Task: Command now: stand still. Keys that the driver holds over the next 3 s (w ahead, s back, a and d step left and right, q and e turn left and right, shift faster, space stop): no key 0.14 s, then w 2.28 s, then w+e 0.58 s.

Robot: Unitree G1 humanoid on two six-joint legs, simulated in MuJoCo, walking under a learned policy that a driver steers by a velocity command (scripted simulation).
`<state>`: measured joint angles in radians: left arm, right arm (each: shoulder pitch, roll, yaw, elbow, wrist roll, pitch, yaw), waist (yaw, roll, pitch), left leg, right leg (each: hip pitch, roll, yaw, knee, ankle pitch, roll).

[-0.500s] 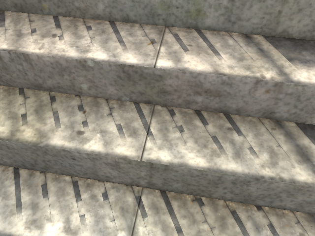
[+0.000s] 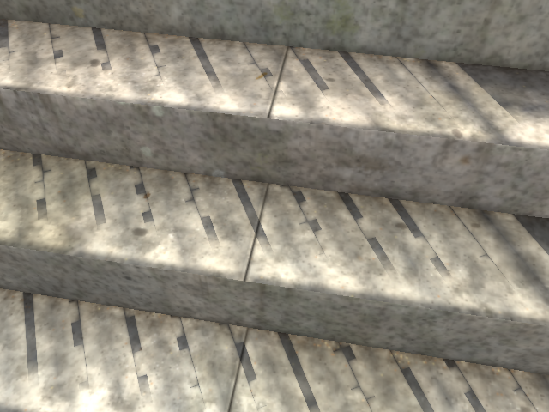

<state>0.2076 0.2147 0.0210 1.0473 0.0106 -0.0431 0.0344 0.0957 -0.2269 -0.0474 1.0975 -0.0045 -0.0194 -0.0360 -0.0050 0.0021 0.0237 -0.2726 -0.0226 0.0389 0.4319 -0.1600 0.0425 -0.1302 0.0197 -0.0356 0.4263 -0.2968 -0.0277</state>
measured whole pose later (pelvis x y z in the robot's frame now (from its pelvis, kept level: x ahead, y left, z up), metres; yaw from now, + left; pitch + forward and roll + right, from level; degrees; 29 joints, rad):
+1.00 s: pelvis +0.25 -0.04 +0.01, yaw -2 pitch +5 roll -3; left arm -0.02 0.06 -0.12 0.64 0.00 -0.10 -0.02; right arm 0.51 -0.13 0.03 1.14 0.02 -0.03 -0.04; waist -0.01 0.04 -0.02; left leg 0.12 0.11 0.06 0.18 -0.22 0.02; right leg -1.06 -0.04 -0.14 1.44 -0.46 -0.08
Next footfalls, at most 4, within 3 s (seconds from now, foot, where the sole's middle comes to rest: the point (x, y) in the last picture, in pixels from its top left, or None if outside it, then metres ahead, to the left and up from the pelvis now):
1.00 right None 0.42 -0.16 -0.59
1.58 left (272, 234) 0.74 0.03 -0.40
1.98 right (375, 92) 0.98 -0.19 -0.21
2.46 left None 1.29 0.05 -0.02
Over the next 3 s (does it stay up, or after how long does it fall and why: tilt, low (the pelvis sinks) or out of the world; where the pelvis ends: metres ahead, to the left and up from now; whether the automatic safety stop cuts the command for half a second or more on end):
stays up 1.39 -0.09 0.79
